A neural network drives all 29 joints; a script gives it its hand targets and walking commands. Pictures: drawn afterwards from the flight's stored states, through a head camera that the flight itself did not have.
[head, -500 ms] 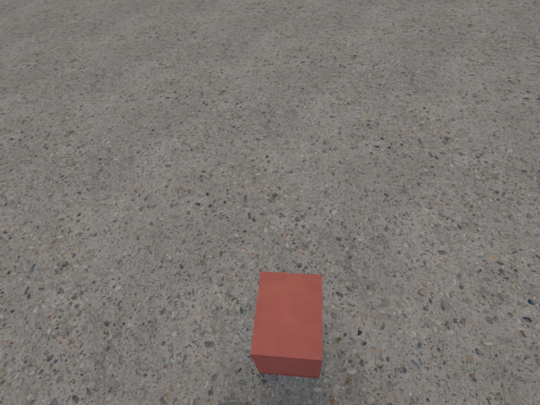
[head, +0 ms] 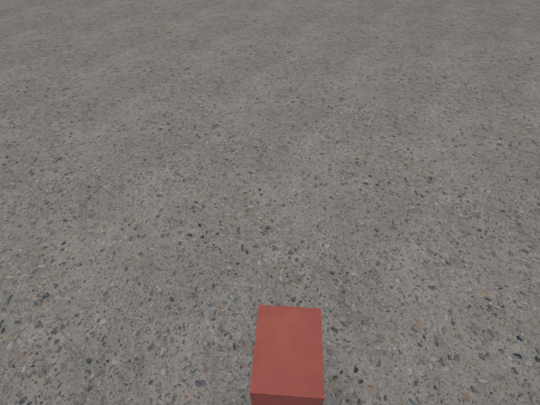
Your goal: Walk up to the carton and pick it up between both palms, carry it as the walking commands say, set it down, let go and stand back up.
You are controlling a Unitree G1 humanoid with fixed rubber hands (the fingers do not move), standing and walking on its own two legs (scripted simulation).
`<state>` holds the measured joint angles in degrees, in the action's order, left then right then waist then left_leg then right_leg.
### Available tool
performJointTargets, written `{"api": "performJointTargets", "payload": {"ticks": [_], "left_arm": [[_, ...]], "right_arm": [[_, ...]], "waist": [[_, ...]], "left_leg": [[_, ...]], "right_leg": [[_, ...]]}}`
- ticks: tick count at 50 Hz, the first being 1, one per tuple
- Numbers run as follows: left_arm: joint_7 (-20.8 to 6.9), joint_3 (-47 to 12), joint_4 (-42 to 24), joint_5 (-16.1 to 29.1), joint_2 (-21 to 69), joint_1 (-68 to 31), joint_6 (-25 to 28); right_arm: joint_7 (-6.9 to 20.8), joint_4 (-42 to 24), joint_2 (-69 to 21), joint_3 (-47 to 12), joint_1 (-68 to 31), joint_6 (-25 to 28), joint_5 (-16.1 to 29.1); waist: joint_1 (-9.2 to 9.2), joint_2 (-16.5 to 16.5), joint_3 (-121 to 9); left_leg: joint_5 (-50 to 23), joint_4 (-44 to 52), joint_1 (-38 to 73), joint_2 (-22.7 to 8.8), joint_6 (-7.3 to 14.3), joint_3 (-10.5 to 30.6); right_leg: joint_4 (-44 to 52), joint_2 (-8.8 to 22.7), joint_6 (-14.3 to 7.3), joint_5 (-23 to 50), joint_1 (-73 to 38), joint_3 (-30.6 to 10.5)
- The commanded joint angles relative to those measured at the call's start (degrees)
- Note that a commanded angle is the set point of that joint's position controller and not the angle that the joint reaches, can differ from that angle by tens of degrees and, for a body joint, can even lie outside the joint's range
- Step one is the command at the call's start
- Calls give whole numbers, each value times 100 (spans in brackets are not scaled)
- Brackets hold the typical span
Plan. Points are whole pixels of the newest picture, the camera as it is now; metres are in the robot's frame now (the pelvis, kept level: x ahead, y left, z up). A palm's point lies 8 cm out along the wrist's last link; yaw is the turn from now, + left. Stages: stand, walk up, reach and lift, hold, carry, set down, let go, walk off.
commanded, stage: walk up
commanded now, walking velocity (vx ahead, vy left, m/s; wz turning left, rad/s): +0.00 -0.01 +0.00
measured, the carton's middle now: (287, 361) +0.42 -0.03 -0.65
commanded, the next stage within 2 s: none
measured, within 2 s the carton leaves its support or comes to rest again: neither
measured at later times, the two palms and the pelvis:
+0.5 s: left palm out of the picture -0.01 +0.18 -0.15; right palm out of the picture +0.01 -0.24 -0.15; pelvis +0.02 -0.02 +0.00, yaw +0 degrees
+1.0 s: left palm out of the picture +0.00 +0.18 -0.15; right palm out of the picture -0.02 -0.25 -0.15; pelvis +0.02 -0.03 +0.00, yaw -2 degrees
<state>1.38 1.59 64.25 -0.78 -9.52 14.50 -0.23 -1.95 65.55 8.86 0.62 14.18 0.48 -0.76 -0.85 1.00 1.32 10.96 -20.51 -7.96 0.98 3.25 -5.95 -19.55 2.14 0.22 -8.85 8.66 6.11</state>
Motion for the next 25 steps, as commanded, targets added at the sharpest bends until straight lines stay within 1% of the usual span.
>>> {"api": "performJointTargets", "payload": {"ticks": [1, 6, 12, 25], "left_arm": [[28, 7, -2, 0, -218, 375, 34], [66, -17, 84, -5, -192, 491, 54], [101, -30, 146, -1, -157, 618, 83], [129, -29, 226, 8, -67, 712, 113]], "right_arm": [[-13, -58, 590, 91, 117, 39, -1], [-21, 40, 521, 95, 217, 38, -6], [-35, 123, 414, 99, 304, 35, 1], [-72, 236, 278, 107, 426, 25, 14]], "waist": [[43, -277, 301], [15, -145, 265], [9, -97, 246], [34, -95, 321]], "left_leg": [[116, 811, -355, -1051, -109, 1137], [-145, 654, -214, -953, -141, 1018], [-421, 484, -123, -844, -196, 865], [-508, 409, -130, -800, -244, 762]], "right_leg": [[243, 380, -212, 52, -76, -452], [305, 434, -231, 123, -70, -552], [361, 501, -250, 242, -70, -655], [403, 532, -272, 355, -82, -724]]}}
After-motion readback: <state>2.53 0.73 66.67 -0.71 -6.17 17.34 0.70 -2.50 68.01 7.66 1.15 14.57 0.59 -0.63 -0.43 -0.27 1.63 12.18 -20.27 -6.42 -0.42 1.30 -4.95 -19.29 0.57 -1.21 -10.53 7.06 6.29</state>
